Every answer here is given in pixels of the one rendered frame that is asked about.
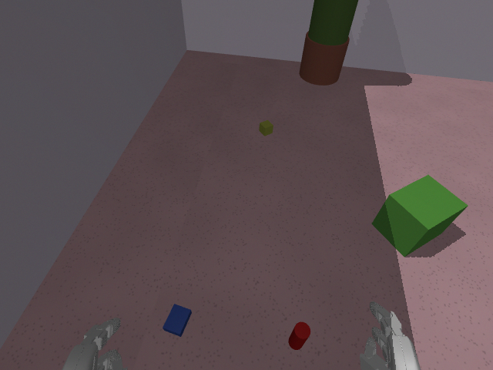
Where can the potted plant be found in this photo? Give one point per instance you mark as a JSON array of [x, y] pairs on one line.
[[326, 41]]

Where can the left robot hand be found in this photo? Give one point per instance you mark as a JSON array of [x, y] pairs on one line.
[[85, 355]]

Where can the right robot hand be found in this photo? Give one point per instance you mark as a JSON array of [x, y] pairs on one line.
[[398, 349]]

